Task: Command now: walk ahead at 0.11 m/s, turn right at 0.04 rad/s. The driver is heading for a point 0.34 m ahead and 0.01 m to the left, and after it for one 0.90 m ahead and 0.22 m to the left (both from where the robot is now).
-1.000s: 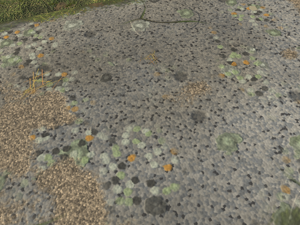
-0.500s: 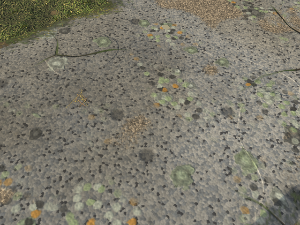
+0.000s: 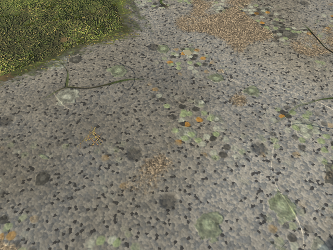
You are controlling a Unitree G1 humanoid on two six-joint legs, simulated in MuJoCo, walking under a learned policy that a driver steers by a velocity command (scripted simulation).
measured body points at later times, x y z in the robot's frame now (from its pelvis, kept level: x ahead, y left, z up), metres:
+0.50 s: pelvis +0.18 -0.05 +0.01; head +0.19 -0.06 +0.46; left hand +0.21 +0.21 -0.11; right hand +0.32 -0.30 -0.11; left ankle +0.14 +0.08 -0.63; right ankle +0.11 -0.16 -0.74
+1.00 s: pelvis +0.31 -0.02 +0.00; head +0.34 +0.00 +0.44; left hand +0.43 +0.28 -0.08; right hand +0.50 -0.28 -0.11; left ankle +0.37 +0.09 -0.74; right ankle +0.40 -0.16 -0.69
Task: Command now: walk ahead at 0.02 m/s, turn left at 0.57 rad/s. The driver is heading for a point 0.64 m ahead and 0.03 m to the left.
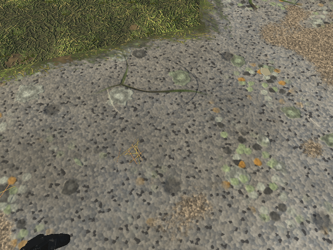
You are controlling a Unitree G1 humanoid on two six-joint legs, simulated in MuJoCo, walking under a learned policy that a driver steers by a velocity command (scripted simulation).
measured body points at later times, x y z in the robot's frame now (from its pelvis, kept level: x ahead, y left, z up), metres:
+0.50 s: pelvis +0.00 -0.03 +0.00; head +0.02 -0.02 +0.45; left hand +0.06 +0.27 -0.09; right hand +0.24 -0.22 -0.09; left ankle -0.05 +0.09 -0.72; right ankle +0.07 -0.15 -0.73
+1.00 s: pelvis -0.02 -0.03 +0.00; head -0.01 -0.03 +0.45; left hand +0.01 +0.25 -0.11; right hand +0.19 -0.21 -0.11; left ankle -0.05 +0.09 -0.73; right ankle +0.02 -0.16 -0.73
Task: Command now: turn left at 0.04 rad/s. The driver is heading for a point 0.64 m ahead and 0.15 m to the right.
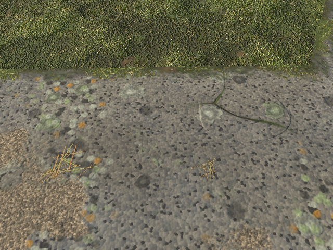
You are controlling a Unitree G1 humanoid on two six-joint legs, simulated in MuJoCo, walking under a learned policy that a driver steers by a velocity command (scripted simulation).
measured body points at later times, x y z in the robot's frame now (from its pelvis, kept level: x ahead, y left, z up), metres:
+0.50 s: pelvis +0.00 -0.01 +0.00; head +0.01 -0.01 +0.45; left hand +0.07 +0.23 -0.14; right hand +0.06 -0.26 -0.14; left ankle +0.01 +0.12 -0.73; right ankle +0.00 -0.13 -0.73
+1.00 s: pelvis +0.07 +0.01 +0.01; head +0.06 +0.01 +0.46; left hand +0.16 +0.26 -0.13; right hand +0.05 -0.22 -0.14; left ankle -0.01 +0.11 -0.73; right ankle +0.03 -0.13 -0.67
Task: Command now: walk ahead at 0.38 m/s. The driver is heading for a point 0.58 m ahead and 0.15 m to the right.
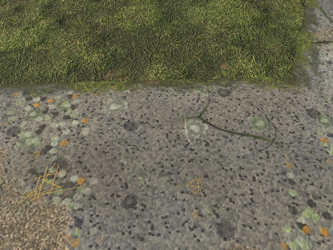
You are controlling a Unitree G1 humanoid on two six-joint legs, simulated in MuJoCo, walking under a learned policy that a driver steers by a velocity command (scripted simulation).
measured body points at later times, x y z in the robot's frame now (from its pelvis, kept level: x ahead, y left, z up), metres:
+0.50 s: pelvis +0.25 -0.06 +0.00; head +0.26 -0.06 +0.45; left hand +0.27 +0.21 -0.14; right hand +0.36 -0.32 -0.13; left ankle +0.28 +0.10 -0.65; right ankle +0.27 -0.13 -0.74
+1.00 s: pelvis +0.50 +0.01 -0.01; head +0.54 +0.02 +0.44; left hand +0.57 +0.28 -0.15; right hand +0.60 -0.25 -0.13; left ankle +0.59 +0.10 -0.74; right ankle +0.45 -0.14 -0.68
